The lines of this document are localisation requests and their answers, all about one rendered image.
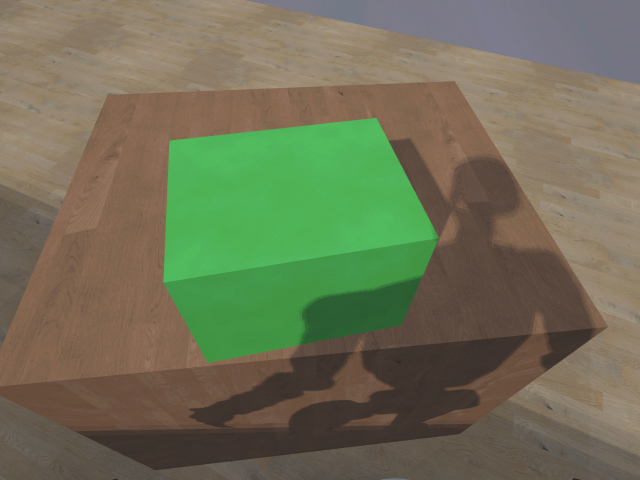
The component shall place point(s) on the pedestal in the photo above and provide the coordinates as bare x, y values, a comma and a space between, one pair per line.
98, 345

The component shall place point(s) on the carton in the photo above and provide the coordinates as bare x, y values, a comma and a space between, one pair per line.
284, 237

